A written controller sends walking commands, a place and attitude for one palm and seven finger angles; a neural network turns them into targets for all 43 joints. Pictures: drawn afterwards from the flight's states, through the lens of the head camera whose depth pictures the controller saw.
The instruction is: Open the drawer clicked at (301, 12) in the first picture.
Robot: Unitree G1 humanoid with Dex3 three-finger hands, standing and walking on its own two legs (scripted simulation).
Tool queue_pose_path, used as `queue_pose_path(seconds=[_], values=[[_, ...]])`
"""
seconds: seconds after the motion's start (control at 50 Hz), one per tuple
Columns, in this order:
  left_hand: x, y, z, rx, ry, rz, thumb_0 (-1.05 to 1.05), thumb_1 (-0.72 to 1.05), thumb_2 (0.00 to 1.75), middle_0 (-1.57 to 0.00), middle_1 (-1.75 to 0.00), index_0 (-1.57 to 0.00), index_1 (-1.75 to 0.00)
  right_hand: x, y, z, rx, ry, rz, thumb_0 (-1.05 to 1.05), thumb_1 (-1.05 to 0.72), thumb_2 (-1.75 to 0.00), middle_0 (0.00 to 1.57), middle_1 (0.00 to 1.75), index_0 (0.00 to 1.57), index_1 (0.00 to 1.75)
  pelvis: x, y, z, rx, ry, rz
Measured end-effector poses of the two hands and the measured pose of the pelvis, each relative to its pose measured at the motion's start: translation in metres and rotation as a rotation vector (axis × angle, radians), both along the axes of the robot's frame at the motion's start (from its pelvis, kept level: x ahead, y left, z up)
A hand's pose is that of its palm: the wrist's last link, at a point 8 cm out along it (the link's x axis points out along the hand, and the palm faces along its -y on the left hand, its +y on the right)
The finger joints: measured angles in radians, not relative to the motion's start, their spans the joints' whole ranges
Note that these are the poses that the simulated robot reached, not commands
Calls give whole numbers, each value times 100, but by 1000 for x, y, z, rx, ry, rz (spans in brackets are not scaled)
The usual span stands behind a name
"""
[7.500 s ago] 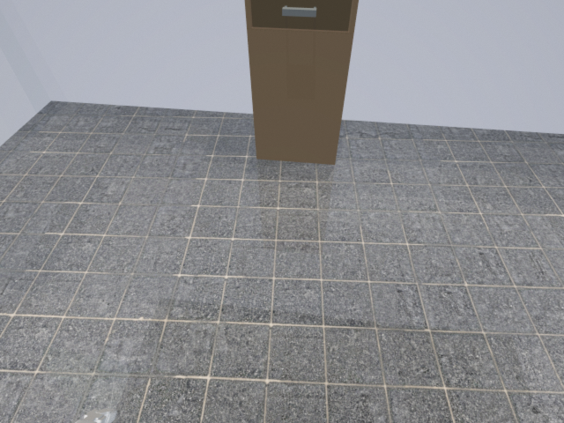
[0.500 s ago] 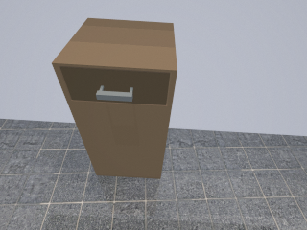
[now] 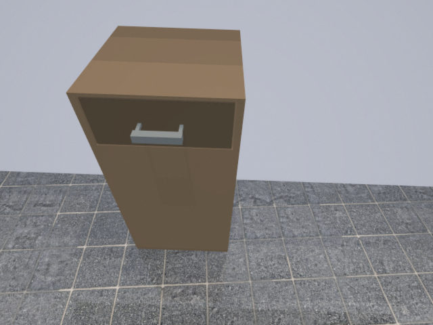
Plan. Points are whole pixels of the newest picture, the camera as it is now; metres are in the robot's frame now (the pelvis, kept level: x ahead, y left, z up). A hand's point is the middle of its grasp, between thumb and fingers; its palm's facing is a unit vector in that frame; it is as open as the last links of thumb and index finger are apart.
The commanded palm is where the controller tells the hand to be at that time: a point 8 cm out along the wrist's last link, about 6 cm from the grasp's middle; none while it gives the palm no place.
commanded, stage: shuffle to correct the standing spot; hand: left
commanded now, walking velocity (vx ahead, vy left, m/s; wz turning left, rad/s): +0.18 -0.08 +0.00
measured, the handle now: (158, 132) +0.57 +0.19 +0.02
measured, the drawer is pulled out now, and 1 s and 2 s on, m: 0.00 0.00 0.00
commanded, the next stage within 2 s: come to a stop and stand still in 0.16 s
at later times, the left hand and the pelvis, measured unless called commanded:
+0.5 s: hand out of the picture +0.02 +0.12 -0.18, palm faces +0.04 -0.99 -0.13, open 7.4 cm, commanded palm none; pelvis +0.07 -0.01 +0.00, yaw -1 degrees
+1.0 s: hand out of the picture +0.10 +0.19 -0.17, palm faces -0.02 -0.96 -0.27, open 7.4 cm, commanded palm none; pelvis +0.04 -0.01 -0.01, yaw -1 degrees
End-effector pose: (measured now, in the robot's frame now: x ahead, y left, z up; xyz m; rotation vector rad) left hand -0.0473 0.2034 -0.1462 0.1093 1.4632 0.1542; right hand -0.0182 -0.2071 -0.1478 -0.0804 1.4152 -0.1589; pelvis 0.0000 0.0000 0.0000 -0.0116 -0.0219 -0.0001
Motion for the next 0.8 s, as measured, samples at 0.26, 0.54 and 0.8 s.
queue_pose_path(seconds=[0.26,0.54,0.8], values=[[5,-17,-3,-44,51,28,1,91,90,-20,-30,-20,-30,13,-13,1,-25,14,-26,0,-91,-90,20,30,20,30,25,-9,-3,1,22,-16],[73,-28,-3,-30,14,6,1,91,90,-20,-30,-20,-30,63,-16,0,-33,32,-2,2,-93,-90,20,30,20,30,67,-14,-2,13,34,-14],[123,17,1,90,-138,-74,2,92,90,-20,-30,-20,-30,95,-39,0,-62,-109,11,1,-92,-90,20,30,20,30,47,-14,-7,-1,20,-20]])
